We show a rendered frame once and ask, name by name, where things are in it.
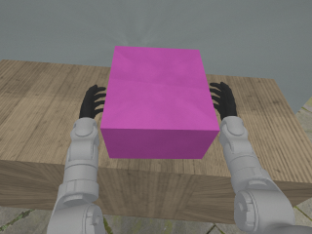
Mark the pedestal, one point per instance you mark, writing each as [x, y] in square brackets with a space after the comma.
[40, 102]

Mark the right robot hand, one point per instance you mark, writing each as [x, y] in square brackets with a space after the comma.
[226, 102]

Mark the robot left forearm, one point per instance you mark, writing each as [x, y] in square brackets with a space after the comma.
[80, 179]

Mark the robot left upper arm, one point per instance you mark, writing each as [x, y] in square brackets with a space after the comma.
[80, 219]

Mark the robot right forearm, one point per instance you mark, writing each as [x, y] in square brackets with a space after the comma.
[240, 158]

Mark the robot right upper arm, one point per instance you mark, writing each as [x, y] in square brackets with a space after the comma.
[265, 211]

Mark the carton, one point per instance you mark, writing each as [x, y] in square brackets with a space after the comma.
[158, 105]

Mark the left robot hand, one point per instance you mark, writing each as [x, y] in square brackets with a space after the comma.
[89, 105]

